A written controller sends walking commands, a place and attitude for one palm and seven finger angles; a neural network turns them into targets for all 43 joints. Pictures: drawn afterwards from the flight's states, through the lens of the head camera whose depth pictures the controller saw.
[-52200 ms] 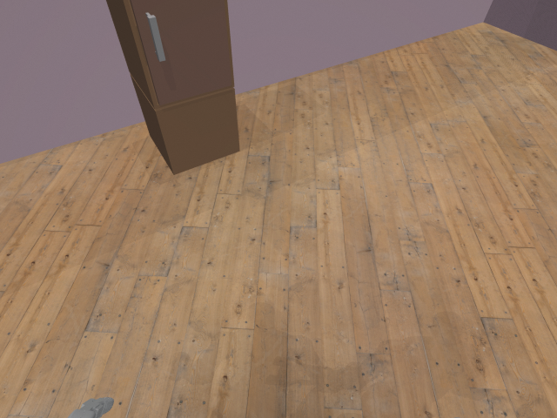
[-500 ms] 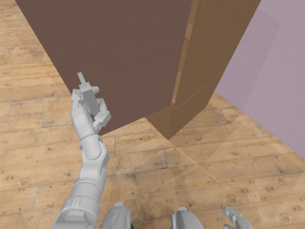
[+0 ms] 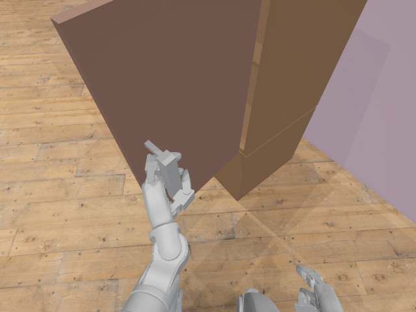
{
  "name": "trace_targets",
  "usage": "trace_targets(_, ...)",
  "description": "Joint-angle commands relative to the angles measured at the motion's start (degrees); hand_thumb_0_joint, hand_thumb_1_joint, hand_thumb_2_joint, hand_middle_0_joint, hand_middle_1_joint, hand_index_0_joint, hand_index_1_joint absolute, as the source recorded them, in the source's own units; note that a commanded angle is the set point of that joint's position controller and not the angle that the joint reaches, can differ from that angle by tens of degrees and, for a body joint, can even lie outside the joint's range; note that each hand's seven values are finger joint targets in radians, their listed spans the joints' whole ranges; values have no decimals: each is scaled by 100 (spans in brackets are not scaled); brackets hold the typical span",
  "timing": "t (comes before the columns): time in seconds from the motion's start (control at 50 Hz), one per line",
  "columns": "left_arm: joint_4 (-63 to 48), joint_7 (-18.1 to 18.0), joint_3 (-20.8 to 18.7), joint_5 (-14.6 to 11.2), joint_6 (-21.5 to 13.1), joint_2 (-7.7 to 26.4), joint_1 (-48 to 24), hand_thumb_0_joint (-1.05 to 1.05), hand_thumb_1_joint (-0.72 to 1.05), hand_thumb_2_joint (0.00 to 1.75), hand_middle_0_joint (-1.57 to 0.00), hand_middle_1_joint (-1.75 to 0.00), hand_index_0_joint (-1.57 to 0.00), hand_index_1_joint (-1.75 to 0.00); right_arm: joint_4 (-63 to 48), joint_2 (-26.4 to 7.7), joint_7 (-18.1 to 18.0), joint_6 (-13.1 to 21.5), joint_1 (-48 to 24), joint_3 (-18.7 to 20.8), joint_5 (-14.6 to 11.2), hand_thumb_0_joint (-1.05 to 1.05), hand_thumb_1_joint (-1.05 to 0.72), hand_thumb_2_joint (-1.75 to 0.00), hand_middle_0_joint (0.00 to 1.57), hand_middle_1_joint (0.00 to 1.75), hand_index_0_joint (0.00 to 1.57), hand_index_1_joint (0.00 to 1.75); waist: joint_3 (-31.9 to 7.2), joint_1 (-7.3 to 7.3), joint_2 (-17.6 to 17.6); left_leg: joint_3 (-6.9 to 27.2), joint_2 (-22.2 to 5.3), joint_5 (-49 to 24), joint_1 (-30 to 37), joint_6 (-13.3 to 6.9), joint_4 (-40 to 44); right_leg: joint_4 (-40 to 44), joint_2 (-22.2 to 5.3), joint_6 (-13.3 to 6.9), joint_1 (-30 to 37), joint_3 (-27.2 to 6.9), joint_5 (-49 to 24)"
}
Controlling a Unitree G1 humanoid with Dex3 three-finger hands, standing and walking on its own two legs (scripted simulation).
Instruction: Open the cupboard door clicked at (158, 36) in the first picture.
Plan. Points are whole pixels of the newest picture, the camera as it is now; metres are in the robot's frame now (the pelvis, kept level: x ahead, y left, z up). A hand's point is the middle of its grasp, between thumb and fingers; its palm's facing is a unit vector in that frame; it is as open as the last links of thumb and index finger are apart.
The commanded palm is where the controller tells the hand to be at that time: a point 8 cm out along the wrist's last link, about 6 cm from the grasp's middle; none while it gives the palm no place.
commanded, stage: open thumb and fingers to let go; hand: left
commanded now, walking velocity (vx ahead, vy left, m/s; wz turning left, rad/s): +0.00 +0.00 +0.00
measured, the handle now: (164, 172) +0.38 +0.10 +0.03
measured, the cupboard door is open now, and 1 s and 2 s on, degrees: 98 100 100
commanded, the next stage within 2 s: slide the hand sideways off the handle in 0.74 s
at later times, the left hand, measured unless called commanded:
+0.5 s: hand (185, 186) +0.35 +0.05 +0.03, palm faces +0.33 -0.94 -0.01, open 13.3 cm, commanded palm +0.30 +0.11 +0.03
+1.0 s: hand (180, 202) +0.32 +0.06 +0.02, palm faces -0.14 -0.98 -0.15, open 15.8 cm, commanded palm +0.29 +0.11 +0.03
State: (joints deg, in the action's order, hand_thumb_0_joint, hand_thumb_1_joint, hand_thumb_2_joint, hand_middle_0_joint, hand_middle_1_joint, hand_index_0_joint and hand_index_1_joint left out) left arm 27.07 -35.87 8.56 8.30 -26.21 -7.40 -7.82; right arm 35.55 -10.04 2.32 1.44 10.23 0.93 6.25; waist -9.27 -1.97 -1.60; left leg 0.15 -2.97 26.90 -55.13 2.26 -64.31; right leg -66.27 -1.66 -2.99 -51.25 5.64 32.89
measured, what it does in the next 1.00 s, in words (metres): stands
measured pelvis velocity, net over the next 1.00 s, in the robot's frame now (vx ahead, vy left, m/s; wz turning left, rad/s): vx -0.01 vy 0.02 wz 0.00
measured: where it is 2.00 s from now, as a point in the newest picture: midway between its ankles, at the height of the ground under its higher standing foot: outside the picture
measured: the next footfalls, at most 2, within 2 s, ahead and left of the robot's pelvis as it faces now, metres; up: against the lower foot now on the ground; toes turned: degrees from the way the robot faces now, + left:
none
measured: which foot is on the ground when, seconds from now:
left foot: down 0.00-1.00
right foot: down 0.00-1.00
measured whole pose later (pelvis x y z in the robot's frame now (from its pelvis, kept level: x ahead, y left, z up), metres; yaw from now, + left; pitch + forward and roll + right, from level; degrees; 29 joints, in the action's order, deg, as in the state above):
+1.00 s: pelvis -0.01 +0.02 -0.01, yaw +0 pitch +18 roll +0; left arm 27.1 -10.3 11.1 4.8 -29.9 3.7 -9.3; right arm 33.7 -11.0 1.5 -0.6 11.7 0.7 3.8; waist -8.8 -1.7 -1.9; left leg -0.4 -2.1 27.0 -57.4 0.7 -66.9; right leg -68.3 -2.6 -1.7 -53.2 4.9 32.6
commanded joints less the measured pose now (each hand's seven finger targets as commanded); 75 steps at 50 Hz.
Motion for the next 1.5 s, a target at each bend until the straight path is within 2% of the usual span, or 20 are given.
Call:
trace_targets(0.0, -1043, -21, -245, 28, -421, -17, -1547, 0, 55, 75, -38, -131, -38, -131, -595, -483, -108, 223, -131, 185, -15, 0, -90, -90, 20, 30, 20, 30, -1878, -43, 686, -56, 365, -982, 885, -269, 376, 1281, 18, 246, 1087, -650, -2066)
trace_targets(0.12, -1135, 121, -136, -74, -389, -67, -1647, 0, 13, 57, -35, -127, -35, -127, -594, -509, -115, 168, -53, 218, -38, 0, -90, -90, 20, 30, 20, 30, -2100, -98, 731, -73, 359, -1100, 917, -269, 355, 1253, -22, 301, 1278, -694, -2494)
trace_targets(0.3, -1018, 190, -240, -144, -424, 25, -1533, 0, -50, 30, -30, -120, -30, -120, -583, -530, -134, 141, -22, 227, -55, 0, -90, -90, 20, 30, 20, 30, -1939, -66, 860, -40, 371, -1044, 760, -264, 378, 1325, -70, 329, 1351, -782, -2540)
trace_targets(0.34, -995, 189, -295, -154, -449, 60, -1527, 0, -50, 30, -30, -120, -30, -120, -572, -531, -128, 129, -25, 229, -60, 0, -90, -90, 20, 30, 20, 30, -1855, -58, 804, -57, 373, -979, 764, -263, 383, 1341, -56, 315, 1273, -770, -2378)
trace_targets(0.48, -949, 158, -394, -120, -474, 154, -1469, 0, -50, 30, -24, -85, -24, -85, -580, -556, -128, 126, 14, 246, -43, 0, -90, -90, 20, 30, 20, 30, -1919, -23, 772, -60, 371, -1095, 814, -273, 388, 1274, -9, 276, 1246, -685, -2437)
trace_targets(0.7, -920, 31, -260, -76, -395, -81, -1517, 0, -50, 30, -15, -30, -15, -30, -640, -540, -99, 114, -41, 216, -50, 0, -90, -90, 20, 30, 20, 30, -1903, 13, 544, -65, 332, -1161, 1041, -254, 501, 1132, 119, 177, 983, -408, -2099)
trace_targets(0.82, -915, -45, -263, -115, -349, -148, -1742, 0, -50, 30, -15, -30, -15, -30, -623, -540, -98, 134, -80, 196, -41, 0, -90, -90, 20, 30, 20, 30, -1888, -24, 590, -37, 329, -1069, 1063, -256, 489, 1135, 145, 173, 861, -368, -1881)
trace_targets(0.84, -878, 1216, 1069, 608, -505, 325, -1438, 0, -50, 30, -15, -30, -15, -30, -530, -802, -72, 19, 235, 229, -85, 0, -90, -90, 20, 30, 20, 30, -1675, -519, 766, -56, 329, -1019, 1109, -348, 360, 1056, 99, 184, 678, -503, -2242)
trace_targets(0.86, -1275, 1859, 597, 374, -784, 766, -1836, 0, -50, 30, -15, -30, -15, -30, -671, -764, -89, 2, 292, 278, -144, 0, -90, -90, 20, 30, 20, 30, -1928, -376, 599, -31, 337, -1161, 1095, -379, 275, 968, 46, 140, 803, -541, -2514)
trace_targets(0.9, -1550, 2623, 549, 188, -1017, 1060, -1922, 0, -50, 30, -15, -30, -15, -30, -791, -791, -143, -43, 230, 281, -202, 0, -90, -90, 20, 30, 20, 30, -2324, -233, 267, -31, 361, -1276, 1260, -391, 256, 831, 50, 105, 910, -605, -2672)
trace_targets(0.92, -1419, 3038, 774, 3, -993, 875, -1787, 0, -50, 30, -15, -30, -15, -30, -841, -796, -154, -48, 220, 264, -284, 0, -90, -90, 20, 30, 20, 30, -2140, -300, 217, -10, 361, -1166, 1360, -388, 286, 882, 67, 100, 744, -568, -2483)
trace_targets(0.96, -1470, 3459, 694, -771, -840, 550, -1752, 0, -50, 30, -15, -30, -15, -30, -983, -798, -179, 8, 135, 218, -444, 0, -90, -90, 20, 30, 20, 30, -1885, -253, 168, 43, 339, -853, 1522, -350, 444, 1070, 127, 103, 577, -454, -1887)
trace_targets(1.0, -1412, 3539, 462, -1461, -522, 285, -1296, 0, -50, 30, -15, -30, -15, -30, -1075, -812, -191, 41, 68, 177, -582, 0, -90, -90, 20, 30, 20, 30, -1788, -106, 290, 87, 318, -799, 1700, -297, 675, 1195, 187, 90, 631, -304, -1570)
trace_targets(1.04, -1499, 3406, 315, -1710, -299, 212, -994, 0, -50, 30, -15, -30, -15, -30, -1164, -850, -185, 41, 53, 179, -625, 0, -90, -90, 20, 30, 20, 30, -1711, -55, 623, 108, 309, -884, 1629, -301, 759, 1216, 204, 122, 754, -231, -1599)
trace_targets(1.08, -1544, 3191, 177, -1540, -284, 406, -676, 0, -50, 30, -15, -30, -15, -30, -1242, -880, -146, 49, 65, 171, -583, 0, -90, -90, 20, 30, 20, 30, -1607, 55, 785, 121, 304, -994, 1429, -302, 753, 1072, 188, 122, 752, -191, -1647)
trace_targets(1.12, -1730, 2987, 171, -1148, -453, 602, -699, 0, -50, 30, -15, -30, -15, -30, -1236, -861, -76, 33, 128, 210, -512, 0, -90, -90, 20, 30, 20, 30, -1591, 11, 760, 110, 301, -1025, 1313, -324, 585, 887, 157, 134, 526, -228, -1699)
trace_targets(1.2, -2001, 2799, 269, -533, -785, 803, -435, 0, -50, 30, -15, -30, -15, -30, -1336, -843, 54, -5, 54, 240, -421, 0, -90, -90, 20, 30, 20, 30, -1535, 79, 366, 119, 312, -782, 1123, -326, 405, 663, 140, 77, 175, -300, -1366)
trace_targets(1.3, -2434, 2933, 239, -768, -580, 812, 11, 0, -50, 30, -15, -30, -15, -30, -1546, -850, 40, -106, -66, 207, -487, 0, -90, -90, 20, 30, 20, 30, -1689, 180, 63, 107, 311, -603, 1328, -281, 555, 748, 170, 48, 301, -285, -1187)
trace_targets(1.38, -2974, 3035, 224, -1006, -400, 884, 176, 0, -50, 30, -15, -30, -15, -30, -1620, -855, -76, -83, -52, 186, -534, 0, -90, -90, 20, 30, 20, 30, -1778, 54, 471, 169, 274, -734, 1386, -320, 536, 815, 209, 97, 464, -268, -1328)
trace_targets(1.48, -3238, 3270, 299, -1100, -454, 926, 656, 0, -50, 30, -15, -30, -15, -30, -1607, -838, -163, 56, -60, 159, -567, 0, -90, -90, 20, 30, 20, 30, -1540, 11, 512, 223, 274, -712, 1243, -331, 473, 781, 209, 112, 395, -255, -1299)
